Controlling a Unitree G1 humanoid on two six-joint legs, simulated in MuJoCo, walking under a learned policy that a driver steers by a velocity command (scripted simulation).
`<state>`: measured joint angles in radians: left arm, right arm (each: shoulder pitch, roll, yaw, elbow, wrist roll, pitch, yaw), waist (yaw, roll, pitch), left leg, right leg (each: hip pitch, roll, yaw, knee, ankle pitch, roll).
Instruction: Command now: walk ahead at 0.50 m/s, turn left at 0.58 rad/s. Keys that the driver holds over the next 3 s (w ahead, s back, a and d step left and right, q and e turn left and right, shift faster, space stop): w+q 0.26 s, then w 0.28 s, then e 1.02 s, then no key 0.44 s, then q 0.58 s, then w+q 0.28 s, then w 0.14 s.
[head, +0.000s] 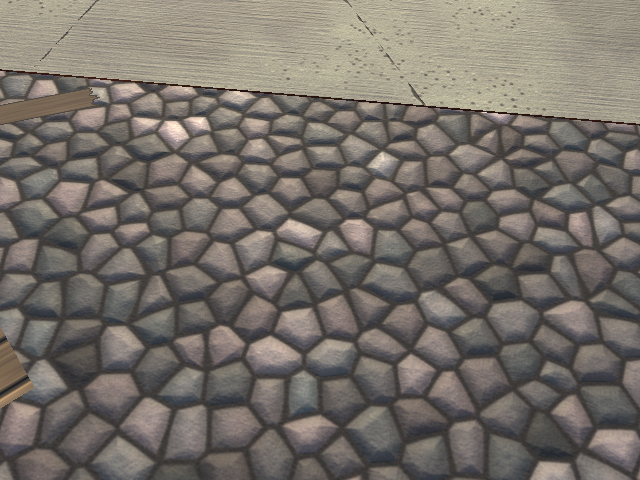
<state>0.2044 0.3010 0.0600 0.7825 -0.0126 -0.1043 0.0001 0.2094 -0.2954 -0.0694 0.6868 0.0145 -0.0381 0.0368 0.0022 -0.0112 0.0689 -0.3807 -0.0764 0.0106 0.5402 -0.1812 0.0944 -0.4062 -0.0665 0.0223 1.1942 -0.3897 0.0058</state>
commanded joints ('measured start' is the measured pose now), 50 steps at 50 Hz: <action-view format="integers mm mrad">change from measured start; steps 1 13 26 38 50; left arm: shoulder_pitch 2 -277 23 109 143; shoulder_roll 125 83 62 158 74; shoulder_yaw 33 12 12 38 34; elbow -81 -163 -45 24 -54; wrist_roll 21 6 21 -19 1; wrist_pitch -13 -16 -7 59 165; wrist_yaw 3 -27 -24 17 44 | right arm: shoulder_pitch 7 161 75 -120 -167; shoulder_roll -120 -155 -78 -75 -91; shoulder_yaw -32 -46 -11 -8 -17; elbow -81 -11 -45 -93 -55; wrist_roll -14 13 -2 -21 -44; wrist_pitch -23 -6 -22 -46 9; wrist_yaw -15 -56 -40 -30 -59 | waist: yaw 11 -75 6 12 40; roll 61 100 -94 -97 165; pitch -131 -54 -64 -114 -146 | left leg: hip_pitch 258 207 -276 16 86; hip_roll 261 206 167 59 347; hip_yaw -401 -362 -116 -78 -108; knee -303 -229 562 -66 -291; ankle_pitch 152 62 -129 207 177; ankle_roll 200 115 -69 -98 141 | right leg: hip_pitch -223 -99 284 280 -84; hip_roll -61 56 -148 -89 3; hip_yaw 64 61 311 198 -1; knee -75 -684 -1006 -803 -108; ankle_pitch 87 451 191 654 -15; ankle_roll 5 44 -215 -142 87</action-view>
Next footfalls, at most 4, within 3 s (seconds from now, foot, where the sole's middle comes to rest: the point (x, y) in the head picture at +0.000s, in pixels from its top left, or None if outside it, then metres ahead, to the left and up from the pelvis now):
0.36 right None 0.39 -0.12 -0.77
0.80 left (254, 417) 0.56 0.15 -0.77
1.20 right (379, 437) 0.52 -0.11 -0.77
1.68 left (275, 409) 0.58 0.11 -0.77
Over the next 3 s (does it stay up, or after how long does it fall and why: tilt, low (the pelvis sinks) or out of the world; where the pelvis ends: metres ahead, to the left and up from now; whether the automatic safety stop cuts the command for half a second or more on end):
stays up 0.59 0.00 0.01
